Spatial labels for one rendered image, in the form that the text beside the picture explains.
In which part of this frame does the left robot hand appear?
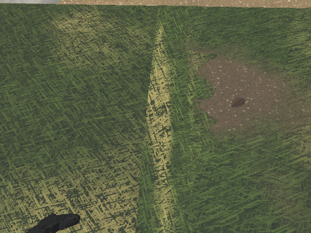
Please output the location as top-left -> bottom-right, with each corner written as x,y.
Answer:
26,214 -> 81,233

